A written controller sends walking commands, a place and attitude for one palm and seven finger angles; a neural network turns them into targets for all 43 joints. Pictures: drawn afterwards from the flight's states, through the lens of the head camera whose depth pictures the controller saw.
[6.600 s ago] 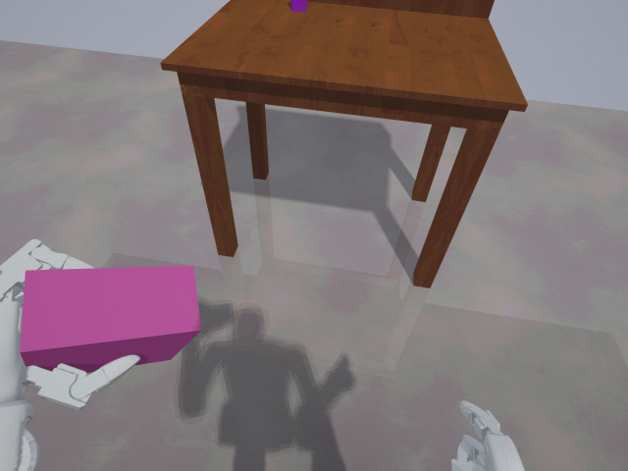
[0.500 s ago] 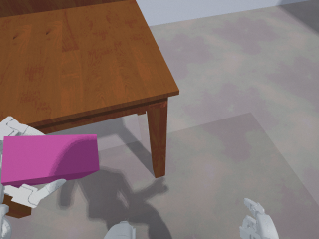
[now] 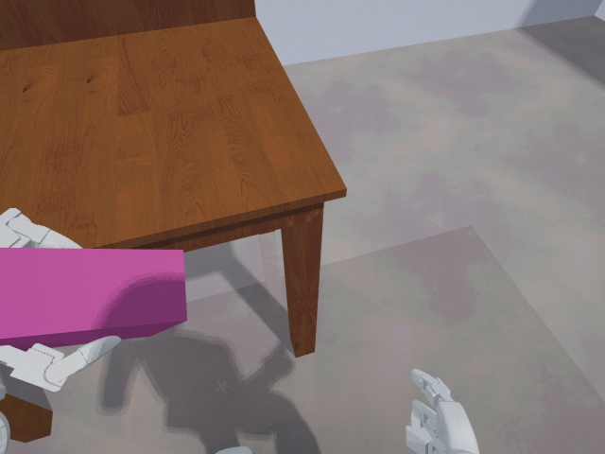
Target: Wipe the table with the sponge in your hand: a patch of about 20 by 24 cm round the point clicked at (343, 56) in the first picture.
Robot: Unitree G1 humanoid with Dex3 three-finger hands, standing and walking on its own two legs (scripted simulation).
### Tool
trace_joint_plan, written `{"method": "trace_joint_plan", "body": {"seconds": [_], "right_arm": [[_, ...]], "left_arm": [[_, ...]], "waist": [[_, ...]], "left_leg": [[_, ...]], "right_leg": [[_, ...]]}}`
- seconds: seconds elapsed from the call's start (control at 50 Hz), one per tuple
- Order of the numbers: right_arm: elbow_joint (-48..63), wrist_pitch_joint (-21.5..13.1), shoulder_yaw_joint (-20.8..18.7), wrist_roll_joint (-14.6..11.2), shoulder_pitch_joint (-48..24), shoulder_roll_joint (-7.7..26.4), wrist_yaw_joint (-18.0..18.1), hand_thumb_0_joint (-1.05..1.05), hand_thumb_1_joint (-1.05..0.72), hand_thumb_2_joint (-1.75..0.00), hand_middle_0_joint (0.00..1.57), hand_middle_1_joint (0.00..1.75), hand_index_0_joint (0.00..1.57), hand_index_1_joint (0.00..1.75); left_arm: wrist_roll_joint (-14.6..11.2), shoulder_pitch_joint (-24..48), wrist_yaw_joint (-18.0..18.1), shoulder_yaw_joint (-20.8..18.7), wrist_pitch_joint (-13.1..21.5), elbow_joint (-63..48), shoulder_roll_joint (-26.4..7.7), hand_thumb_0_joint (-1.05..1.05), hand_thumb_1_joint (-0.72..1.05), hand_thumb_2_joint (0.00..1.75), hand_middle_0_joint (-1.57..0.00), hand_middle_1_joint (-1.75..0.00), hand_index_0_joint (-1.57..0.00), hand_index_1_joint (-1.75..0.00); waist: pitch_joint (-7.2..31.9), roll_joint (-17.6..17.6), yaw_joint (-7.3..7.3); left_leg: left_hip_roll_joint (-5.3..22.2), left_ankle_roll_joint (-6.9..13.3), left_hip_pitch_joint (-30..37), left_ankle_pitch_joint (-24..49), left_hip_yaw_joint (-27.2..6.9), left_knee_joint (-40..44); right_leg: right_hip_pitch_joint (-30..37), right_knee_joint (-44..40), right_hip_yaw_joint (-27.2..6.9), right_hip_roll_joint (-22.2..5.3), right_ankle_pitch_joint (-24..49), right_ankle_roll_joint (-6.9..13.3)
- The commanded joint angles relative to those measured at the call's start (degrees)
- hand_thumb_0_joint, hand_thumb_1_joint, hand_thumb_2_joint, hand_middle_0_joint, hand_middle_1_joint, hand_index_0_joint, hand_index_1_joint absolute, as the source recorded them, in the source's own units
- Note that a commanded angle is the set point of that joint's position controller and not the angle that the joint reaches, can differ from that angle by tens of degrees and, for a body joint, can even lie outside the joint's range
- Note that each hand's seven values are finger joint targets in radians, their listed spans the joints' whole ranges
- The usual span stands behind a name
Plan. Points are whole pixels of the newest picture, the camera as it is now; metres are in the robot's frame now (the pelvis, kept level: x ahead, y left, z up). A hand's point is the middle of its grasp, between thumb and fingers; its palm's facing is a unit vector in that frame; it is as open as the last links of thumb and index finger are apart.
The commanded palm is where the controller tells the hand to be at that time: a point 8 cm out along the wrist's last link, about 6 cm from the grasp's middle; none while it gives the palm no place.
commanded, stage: come to a stop and stand still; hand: left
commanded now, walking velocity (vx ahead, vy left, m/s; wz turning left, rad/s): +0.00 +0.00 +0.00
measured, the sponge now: (119, 300) +0.23 +0.20 +0.15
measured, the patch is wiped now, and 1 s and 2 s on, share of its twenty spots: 0.00 0.00 0.00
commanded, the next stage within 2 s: none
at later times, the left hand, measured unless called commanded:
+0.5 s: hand (56, 397) +0.14 +0.20 +0.18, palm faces +0.44 -0.81 -0.39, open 10.6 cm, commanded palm +0.10 +0.24 +0.18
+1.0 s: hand out of the picture +0.08 +0.19 +0.18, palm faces +0.42 -0.79 -0.45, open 10.5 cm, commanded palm +0.04 +0.24 +0.18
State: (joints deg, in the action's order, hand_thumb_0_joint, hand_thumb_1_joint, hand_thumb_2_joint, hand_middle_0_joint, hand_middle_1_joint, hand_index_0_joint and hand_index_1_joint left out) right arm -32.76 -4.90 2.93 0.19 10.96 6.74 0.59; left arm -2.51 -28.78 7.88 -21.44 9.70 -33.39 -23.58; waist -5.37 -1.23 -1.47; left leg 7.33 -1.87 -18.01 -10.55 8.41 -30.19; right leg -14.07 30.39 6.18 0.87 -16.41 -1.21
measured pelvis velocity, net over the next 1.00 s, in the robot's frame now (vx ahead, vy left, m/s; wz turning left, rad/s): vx -0.11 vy -0.05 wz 0.04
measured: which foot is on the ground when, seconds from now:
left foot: down 0.00-0.04, up 0.06-0.38, down 0.40-1.00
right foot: down 0.00-1.00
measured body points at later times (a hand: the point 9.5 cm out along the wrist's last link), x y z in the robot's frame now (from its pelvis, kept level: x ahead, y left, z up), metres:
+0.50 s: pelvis -0.06 -0.04 +0.01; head -0.07 -0.04 +0.46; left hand +0.11 +0.24 +0.20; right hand +0.11 -0.28 -0.07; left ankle -0.08 +0.08 -0.73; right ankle +0.01 -0.08 -0.73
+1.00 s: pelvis -0.11 -0.05 +0.01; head -0.11 -0.05 +0.46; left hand +0.06 +0.23 +0.20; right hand +0.03 -0.28 -0.09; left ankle -0.10 +0.08 -0.73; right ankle +0.01 -0.08 -0.73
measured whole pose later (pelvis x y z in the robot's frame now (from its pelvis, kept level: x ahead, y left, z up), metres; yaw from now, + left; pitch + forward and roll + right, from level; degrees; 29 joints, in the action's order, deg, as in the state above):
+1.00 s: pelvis -0.11 -0.05 +0.01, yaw +3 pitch -2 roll +1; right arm -34.0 -0.5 0.6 1.4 15.8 12.5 4.0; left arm 0.3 -29.7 10.3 -17.7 10.1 -28.5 -21.6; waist -0.6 -0.6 0.5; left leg 0.7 -0.1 -12.2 -13.1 0.8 -27.0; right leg -19.0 22.0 7.4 4.1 -9.1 2.4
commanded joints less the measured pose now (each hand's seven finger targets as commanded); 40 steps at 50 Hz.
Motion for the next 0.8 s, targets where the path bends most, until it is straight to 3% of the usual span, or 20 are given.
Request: {"method": "trace_joint_plan", "body": {"seconds": [0.0,0.02,0.04,0.08,0.1,0.16,0.24,0.28,0.32,0.36,0.38,0.4,0.42,0.44,0.48,0.54,0.58,0.66,0.72,0.78], "right_arm": [[7.7,-1.7,-4.3,-0.7,-1.9,8.5,1.7,0.00,-0.90,-0.90,0.20,0.30,0.20,0.30],[7.9,-2.1,-3.9,-0.8,-3.0,8.3,1.9,0.00,-0.90,-0.90,0.20,0.30,0.20,0.30],[7.6,-2.0,-4.5,-0.9,-3.9,9.0,2.0,0.00,-0.90,-0.90,0.20,0.30,0.20,0.30],[6.5,-1.3,-3.6,-0.6,-5.1,8.4,2.2,0.00,-0.90,-0.90,0.20,0.30,0.20,0.30],[6.1,-0.9,-3.0,-0.4,-5.0,7.7,2.4,0.00,-0.90,-0.90,0.20,0.30,0.20,0.30],[5.6,-0.7,-3.3,-0.2,-5.8,8.7,3.4,0.00,-0.90,-0.90,0.20,0.30,0.20,0.30],[6.8,-0.6,-4.3,0.1,-5.2,9.6,4.1,0.00,-0.90,-0.90,0.20,0.30,0.20,0.30],[7.0,-0.2,-4.5,0.1,-4.0,9.9,3.8,0.00,-0.90,-0.90,0.20,0.30,0.20,0.30],[7.1,0.1,-4.5,0.2,-2.4,10.2,3.5,0.00,-0.90,-0.90,0.20,0.30,0.20,0.30],[7.4,0.5,-5.0,0.0,-1.7,11.1,3.5,0.00,-0.90,-0.90,0.20,0.30,0.20,0.30],[7.7,0.5,-5.4,-0.1,-2.0,12.1,3.6,0.00,-0.90,-0.90,0.20,0.30,0.20,0.30],[8.1,0.4,-5.3,-0.5,-2.6,12.5,3.6,0.00,-0.90,-0.90,0.20,0.30,0.20,0.30],[8.2,0.3,-5.2,-1.0,-2.9,12.9,3.4,0.00,-0.90,-0.90,0.20,0.30,0.20,0.30],[7.7,0.0,-4.4,-0.8,-3.6,12.1,3.6,0.00,-0.90,-0.90,0.20,0.30,0.20,0.30],[7.6,0.0,-4.1,-0.4,-4.2,12.3,3.9,0.00,-0.90,-0.90,0.20,0.30,0.20,0.30],[7.5,-0.6,-4.3,-0.4,-3.3,12.0,3.6,0.00,-0.90,-0.90,0.20,0.30,0.20,0.30],[7.3,-0.7,-4.3,-0.1,-3.2,12.0,3.5,0.00,-0.90,-0.90,0.20,0.30,0.20,0.30],[6.5,0.3,-4.2,0.0,-2.3,10.7,2.5,0.00,-0.90,-0.90,0.20,0.30,0.20,0.30],[6.4,0.7,-3.4,0.5,-3.2,9.7,2.6,0.00,-0.90,-0.90,0.20,0.30,0.20,0.30],[6.5,1.4,-3.1,1.0,-2.9,9.6,2.5,0.00,-0.90,-0.90,0.20,0.30,0.20,0.30]], "left_arm": [[0.2,5.2,1.8,-6.6,2.7,-7.1,-8.4,0.00,0.10,1.30,-1.20,-1.60,-1.20,-1.60],[-0.5,5.7,1.6,-5.8,1.9,-6.3,-7.4,0.00,0.10,1.30,-1.20,-1.60,-1.20,-1.60],[-0.5,4.2,1.4,-5.5,1.2,-5.3,-7.5,0.00,0.10,1.30,-1.20,-1.60,-1.20,-1.60],[-0.2,3.9,1.8,-5.7,1.8,-6.3,-7.8,0.00,0.10,1.30,-1.20,-1.60,-1.20,-1.60],[-0.1,3.2,2.1,-5.3,2.4,-6.7,-7.0,0.00,0.10,1.30,-1.20,-1.60,-1.20,-1.60],[0.5,3.9,2.8,-6.7,3.7,-6.2,-8.5,0.00,0.10,1.30,-1.20,-1.60,-1.20,-1.60],[0.5,0.9,3.4,-7.9,4.6,-6.4,-8.6,0.00,0.10,1.30,-1.20,-1.60,-1.20,-1.60],[0.4,0.3,3.5,-7.2,4.8,-7.8,-7.9,0.00,0.10,1.30,-1.20,-1.60,-1.20,-1.60],[0.6,0.3,3.5,-5.9,5.0,-8.6,-6.8,0.00,0.10,1.30,-1.20,-1.60,-1.20,-1.60],[0.7,1.4,3.6,-4.6,5.0,-8.8,-6.4,0.00,0.10,1.30,-1.20,-1.60,-1.20,-1.60],[0.6,2.9,3.4,-3.6,5.1,-9.5,-6.2,0.00,0.10,1.30,-1.20,-1.60,-1.20,-1.60],[0.9,3.7,3.4,-3.6,5.4,-8.7,-6.4,0.00,0.10,1.30,-1.20,-1.60,-1.20,-1.60],[1.1,4.4,3.2,-3.1,5.3,-7.6,-6.5,0.00,0.10,1.30,-1.20,-1.60,-1.20,-1.60],[1.1,4.6,3.0,-2.9,4.9,-5.4,-6.4,0.00,0.10,1.30,-1.20,-1.60,-1.20,-1.60],[2.0,10.8,2.7,-2.0,4.7,-6.6,-6.4,0.00,0.10,1.30,-1.20,-1.60,-1.20,-1.60],[2.3,11.0,2.2,-1.2,4.0,-2.6,-5.5,0.00,0.10,1.30,-1.20,-1.60,-1.20,-1.60],[2.2,12.0,1.9,-1.7,3.6,-3.3,-6.2,0.00,0.10,1.30,-1.20,-1.60,-1.20,-1.60],[2.4,12.1,2.1,-1.7,2.9,-3.2,-6.4,0.00,0.10,1.30,-1.20,-1.60,-1.20,-1.60],[2.3,9.5,2.7,-2.8,2.9,-4.7,-7.2,0.00,0.10,1.30,-1.20,-1.60,-1.20,-1.60],[1.7,5.7,3.1,-4.3,3.3,-6.6,-7.9,0.00,0.10,1.30,-1.20,-1.60,-1.20,-1.60]], "waist": [[11.9,5.5,2.87],[11.6,11.3,1.80],[10.0,14.2,0.81],[10.1,8.5,1.36],[11.2,6.6,1.67],[12.1,6.7,1.45],[13.7,5.2,-0.09],[15.2,4.3,0.28],[15.4,3.2,0.81],[14.8,0.5,1.13],[13.2,-2.3,0.98],[11.1,-5.5,0.29],[10.0,-5.0,-0.06],[7.7,-8.8,0.52],[4.0,-10.0,0.96],[4.6,-4.6,0.62],[5.1,-0.9,0.87],[7.5,8.8,1.13],[10.7,6.7,0.93],[13.1,1.6,1.02]], "left_leg": [[0.7,0.2,0.8,-5.8,-2.0,-5.1],[-4.3,-0.7,-1.3,-15.2,-3.1,-11.7],[-5.5,-0.1,-2.8,-18.5,-6.3,-20.6],[-5.1,-0.2,-6.3,-16.4,-8.7,-27.0],[-5.1,-0.6,-7.4,-14.6,-8.3,-28.1],[-5.5,-0.5,-8.1,-13.2,-6.9,-24.4],[-6.4,0.8,-5.1,-15.3,-5.5,-12.4],[-6.2,1.1,-2.3,-14.0,-5.8,-4.3],[-6.8,1.5,1.8,-8.5,-5.4,3.3],[-4.3,2.6,7.4,-3.1,-6.7,9.6],[-0.4,3.9,8.1,-2.4,-11.2,12.0],[3.1,5.6,6.6,-0.7,-14.4,12.3],[4.1,5.8,3.4,-2.3,-14.8,12.0],[3.7,5.6,-2.2,-8.5,-14.2,13.7],[3.7,5.2,-10.4,-18.5,-13.9,16.9],[1.1,4.6,-8.8,-16.6,-11.5,12.2],[-1.8,3.9,-4.8,-17.6,-9.6,8.3],[-6.5,3.2,1.0,-14.1,-7.3,-5.7],[-6.8,3.3,3.1,-13.4,-7.9,-6.3],[-7.5,3.1,5.4,-11.6,-7.0,0.4]], "right_leg": [[5.1,-11.0,-13.0,-11.9,19.2,3.3],[1.9,-13.2,-18.2,-16.5,19.2,6.2],[-0.8,-15.1,-21.5,-19.0,16.2,7.9],[0.3,-14.4,-20.4,-19.3,16.1,9.3],[3.1,-13.1,-16.6,-18.3,18.0,9.5],[7.0,-12.0,-11.9,-16.3,24.9,8.4],[12.4,-12.7,-14.7,-16.3,27.9,7.9],[14.0,-12.4,-15.2,-16.4,25.9,7.6],[13.4,-13.0,-14.1,-14.4,19.1,5.7],[9.7,-13.0,-13.5,-11.7,9.5,2.6],[6.6,-11.9,-12.7,-9.1,3.6,1.8],[4.6,-11.1,-11.7,-6.7,1.1,-0.1],[5.4,-11.0,-11.7,-6.0,-0.2,-1.2],[6.2,-9.9,-11.1,-5.8,-2.2,0.1],[9.3,-5.6,-8.6,-4.5,-1.2,0.7],[8.3,-8.4,-10.5,-4.8,-0.7,0.7],[3.6,-14.0,-14.0,-6.5,-6.8,1.3],[-2.3,-25.1,-23.6,-14.8,-23.0,2.4],[-0.5,-23.5,-20.5,-15.8,-17.0,5.2],[1.3,-21.8,-17.2,-14.0,-14.8,5.1]]}}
